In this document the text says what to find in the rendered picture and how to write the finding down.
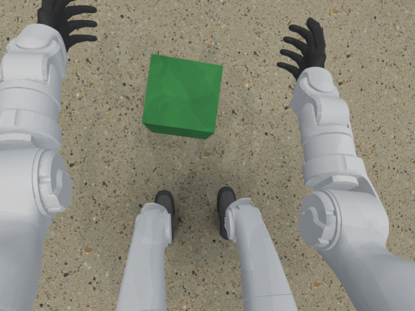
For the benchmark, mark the right robot hand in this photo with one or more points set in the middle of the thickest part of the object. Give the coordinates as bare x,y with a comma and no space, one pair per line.
313,51

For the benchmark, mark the robot right upper arm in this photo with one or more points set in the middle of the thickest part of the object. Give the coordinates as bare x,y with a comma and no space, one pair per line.
349,230

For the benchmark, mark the left robot forearm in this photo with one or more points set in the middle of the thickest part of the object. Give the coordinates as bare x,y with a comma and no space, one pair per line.
31,74

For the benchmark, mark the right robot thigh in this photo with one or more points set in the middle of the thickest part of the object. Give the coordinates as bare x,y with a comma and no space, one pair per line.
264,283

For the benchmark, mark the left robot hand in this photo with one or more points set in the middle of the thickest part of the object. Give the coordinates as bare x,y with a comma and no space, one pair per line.
55,14

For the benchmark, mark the right robot forearm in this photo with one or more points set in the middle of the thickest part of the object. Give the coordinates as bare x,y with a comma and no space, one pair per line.
331,161

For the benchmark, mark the robot left upper arm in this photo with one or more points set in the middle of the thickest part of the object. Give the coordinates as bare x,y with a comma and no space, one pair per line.
34,187

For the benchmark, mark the left robot foot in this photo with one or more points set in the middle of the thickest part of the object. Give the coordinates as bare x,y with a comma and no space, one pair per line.
165,199

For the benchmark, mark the carton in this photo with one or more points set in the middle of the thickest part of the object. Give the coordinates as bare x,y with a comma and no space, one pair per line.
182,97

